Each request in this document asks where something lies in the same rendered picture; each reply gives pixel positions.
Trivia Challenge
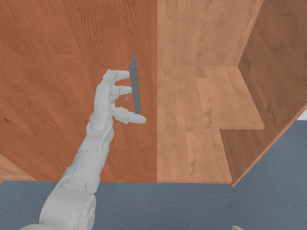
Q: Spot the robot left forearm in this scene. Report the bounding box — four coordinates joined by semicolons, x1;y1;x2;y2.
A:
39;110;114;223

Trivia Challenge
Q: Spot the wardrobe door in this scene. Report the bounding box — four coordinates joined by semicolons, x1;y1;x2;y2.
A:
0;0;157;183
0;154;29;176

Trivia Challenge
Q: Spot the handle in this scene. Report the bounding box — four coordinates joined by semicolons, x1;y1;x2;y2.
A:
129;56;141;114

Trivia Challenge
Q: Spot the left robot upper arm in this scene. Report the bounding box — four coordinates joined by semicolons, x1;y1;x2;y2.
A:
19;188;96;230

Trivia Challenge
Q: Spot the robot left hand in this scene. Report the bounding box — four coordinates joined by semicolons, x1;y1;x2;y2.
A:
94;69;147;124

